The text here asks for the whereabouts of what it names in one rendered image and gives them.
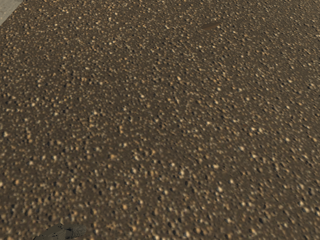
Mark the left robot hand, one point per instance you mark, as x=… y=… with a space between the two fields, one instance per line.
x=62 y=232

